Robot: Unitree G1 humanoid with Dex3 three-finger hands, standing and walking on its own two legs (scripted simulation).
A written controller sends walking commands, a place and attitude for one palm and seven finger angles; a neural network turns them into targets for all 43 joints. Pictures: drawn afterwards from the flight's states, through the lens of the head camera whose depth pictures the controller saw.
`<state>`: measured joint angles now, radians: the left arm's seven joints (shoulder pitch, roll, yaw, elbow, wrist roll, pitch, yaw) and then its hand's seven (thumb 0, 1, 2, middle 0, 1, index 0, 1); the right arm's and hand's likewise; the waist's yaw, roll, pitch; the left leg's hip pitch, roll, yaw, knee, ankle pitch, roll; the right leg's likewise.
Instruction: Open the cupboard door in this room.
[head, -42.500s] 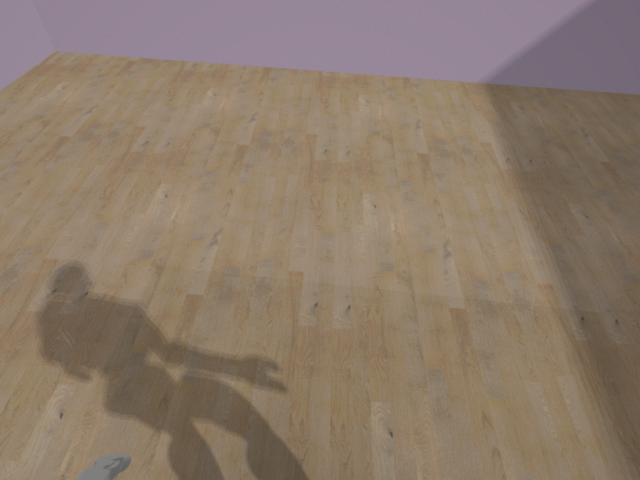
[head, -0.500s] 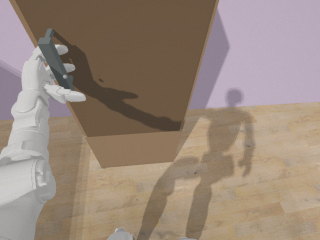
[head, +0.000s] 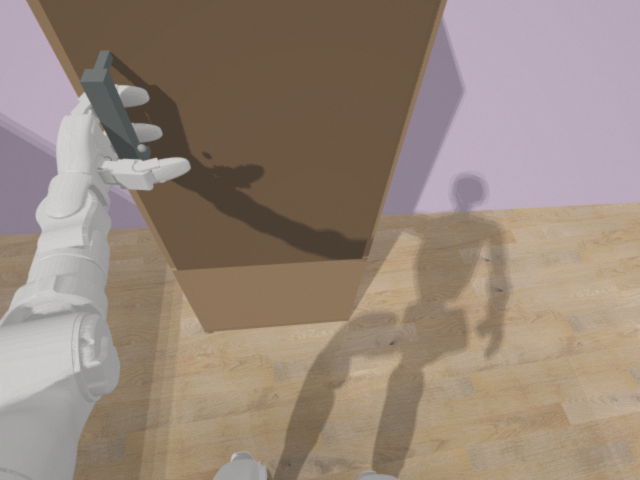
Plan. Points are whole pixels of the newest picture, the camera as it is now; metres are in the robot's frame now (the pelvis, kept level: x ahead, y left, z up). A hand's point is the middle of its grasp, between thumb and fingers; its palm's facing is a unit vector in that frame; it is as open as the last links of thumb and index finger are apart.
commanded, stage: close the thumb around the handle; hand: left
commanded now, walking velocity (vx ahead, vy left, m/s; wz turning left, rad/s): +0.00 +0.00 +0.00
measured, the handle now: (124, 122) +0.53 +0.22 +0.13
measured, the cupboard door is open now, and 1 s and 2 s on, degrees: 0 12 41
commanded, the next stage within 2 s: pull the door open along its arc in 0.42 s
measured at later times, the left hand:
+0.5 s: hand (142, 148) +0.49 +0.19 +0.12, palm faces +0.05 -1.00 +0.00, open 5.5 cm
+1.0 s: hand (147, 198) +0.41 +0.17 +0.12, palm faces +0.01 -1.00 +0.02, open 5.8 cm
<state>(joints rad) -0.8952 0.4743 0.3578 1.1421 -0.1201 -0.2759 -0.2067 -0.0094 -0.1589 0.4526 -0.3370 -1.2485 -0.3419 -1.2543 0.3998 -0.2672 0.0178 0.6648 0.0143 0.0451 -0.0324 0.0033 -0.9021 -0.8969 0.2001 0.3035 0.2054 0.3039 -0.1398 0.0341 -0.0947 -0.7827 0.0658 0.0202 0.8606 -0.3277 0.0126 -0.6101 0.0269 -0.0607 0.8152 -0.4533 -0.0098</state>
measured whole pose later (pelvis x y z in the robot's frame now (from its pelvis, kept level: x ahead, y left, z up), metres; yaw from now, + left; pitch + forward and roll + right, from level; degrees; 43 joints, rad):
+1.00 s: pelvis +0.02 +0.00 +0.01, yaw -1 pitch +9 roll -1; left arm -0.36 0.30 0.28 0.56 -0.24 -0.19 -0.20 0.01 0.71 0.74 -0.37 -1.35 -0.38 -1.35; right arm 0.36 -0.26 0.00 0.57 0.05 0.05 -0.02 0.01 -0.90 -0.90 0.20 0.30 0.20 0.30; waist -0.07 0.04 -0.13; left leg -0.59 0.06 0.07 0.77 -0.34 0.01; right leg -0.44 0.02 -0.01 0.73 -0.45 -0.01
